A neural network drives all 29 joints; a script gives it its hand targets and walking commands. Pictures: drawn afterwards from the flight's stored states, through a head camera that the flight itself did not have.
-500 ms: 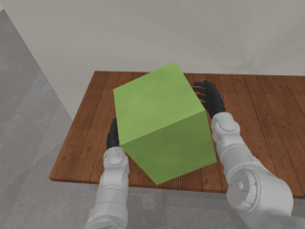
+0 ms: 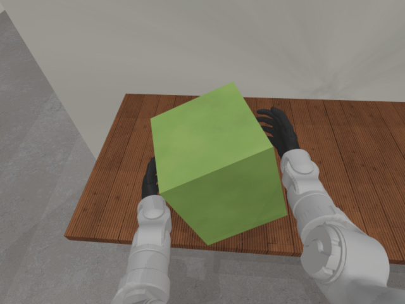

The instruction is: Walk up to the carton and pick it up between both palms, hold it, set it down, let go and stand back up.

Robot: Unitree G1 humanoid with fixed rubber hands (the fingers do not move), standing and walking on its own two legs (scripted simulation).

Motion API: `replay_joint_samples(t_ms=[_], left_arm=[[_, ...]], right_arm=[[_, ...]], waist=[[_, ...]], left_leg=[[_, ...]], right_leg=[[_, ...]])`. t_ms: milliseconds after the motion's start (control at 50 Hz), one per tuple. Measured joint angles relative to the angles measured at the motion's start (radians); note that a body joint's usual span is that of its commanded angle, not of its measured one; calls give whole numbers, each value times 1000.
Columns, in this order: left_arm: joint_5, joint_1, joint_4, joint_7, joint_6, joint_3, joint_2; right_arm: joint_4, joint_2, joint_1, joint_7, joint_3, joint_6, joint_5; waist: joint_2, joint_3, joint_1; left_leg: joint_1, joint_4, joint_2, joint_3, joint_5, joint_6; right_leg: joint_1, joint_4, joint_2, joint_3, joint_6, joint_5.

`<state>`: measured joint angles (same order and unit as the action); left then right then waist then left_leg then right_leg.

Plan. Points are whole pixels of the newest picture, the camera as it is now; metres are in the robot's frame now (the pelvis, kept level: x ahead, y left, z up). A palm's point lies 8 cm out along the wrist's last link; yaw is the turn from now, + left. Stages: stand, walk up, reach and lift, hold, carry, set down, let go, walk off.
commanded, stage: set down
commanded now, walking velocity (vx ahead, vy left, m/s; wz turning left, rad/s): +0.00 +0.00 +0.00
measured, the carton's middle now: (219, 167) +0.43 -0.01 +0.01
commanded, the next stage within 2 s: none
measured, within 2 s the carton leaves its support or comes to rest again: rests again in 0.76 s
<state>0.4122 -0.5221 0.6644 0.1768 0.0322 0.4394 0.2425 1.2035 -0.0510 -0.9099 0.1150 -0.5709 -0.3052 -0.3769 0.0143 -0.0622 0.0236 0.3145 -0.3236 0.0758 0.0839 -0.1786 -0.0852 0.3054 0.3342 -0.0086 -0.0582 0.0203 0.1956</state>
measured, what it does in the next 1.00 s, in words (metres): stands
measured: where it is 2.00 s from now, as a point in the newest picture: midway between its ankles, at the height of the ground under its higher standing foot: outside the picture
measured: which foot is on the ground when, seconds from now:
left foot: down 0.00-1.00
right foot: down 0.00-1.00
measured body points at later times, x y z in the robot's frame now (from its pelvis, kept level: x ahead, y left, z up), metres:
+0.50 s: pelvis -0.01 +0.00 +0.00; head +0.06 +0.00 +0.44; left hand +0.38 +0.12 +0.02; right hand +0.44 -0.17 +0.05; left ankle -0.02 +0.18 -0.75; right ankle -0.03 -0.11 -0.75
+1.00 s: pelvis -0.01 -0.01 -0.01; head +0.10 -0.03 +0.43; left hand +0.40 +0.13 -0.01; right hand +0.46 -0.20 +0.02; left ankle -0.02 +0.18 -0.74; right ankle -0.03 -0.11 -0.75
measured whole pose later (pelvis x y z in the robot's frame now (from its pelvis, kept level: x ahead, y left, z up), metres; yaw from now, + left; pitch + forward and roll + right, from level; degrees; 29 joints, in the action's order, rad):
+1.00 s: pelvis -0.01 -0.01 -0.01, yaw -2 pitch +22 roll -1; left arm 0.03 -0.74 1.05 0.25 -0.21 0.21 0.09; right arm 1.45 -0.32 -1.00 0.05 0.05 -0.33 0.27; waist 0.05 -0.16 0.10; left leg 0.60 -0.36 0.09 0.07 -0.15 -0.10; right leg 0.60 0.38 -0.03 -0.04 0.03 0.16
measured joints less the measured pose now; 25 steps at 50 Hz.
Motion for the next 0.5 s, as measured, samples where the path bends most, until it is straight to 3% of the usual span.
replay_joint_samples(t_ms=[320,380,500], left_arm=[[-2,-1,13,6,-15,0,0],[-44,-15,43,29,-29,-5,-2],[-175,-82,113,103,-34,-112,-45]], right_arm=[[1,-2,0,1,-3,12,7],[31,-23,0,-1,18,20,74],[109,-109,-8,-37,214,65,287]], waist=[[-4,0,0],[-4,0,0],[-3,-12,1]], left_leg=[[0,0,0,0,0,0],[3,0,0,0,1,0],[57,0,2,0,15,-3]], right_leg=[[0,0,0,0,0,-1],[3,0,0,0,0,-2],[58,0,-2,1,0,-17]])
